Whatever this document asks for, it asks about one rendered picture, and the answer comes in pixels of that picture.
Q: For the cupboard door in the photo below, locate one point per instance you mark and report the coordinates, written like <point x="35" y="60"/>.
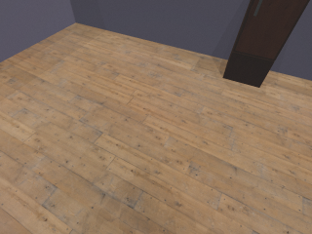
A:
<point x="265" y="33"/>

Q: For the handle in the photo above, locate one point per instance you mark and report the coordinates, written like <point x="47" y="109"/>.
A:
<point x="257" y="8"/>

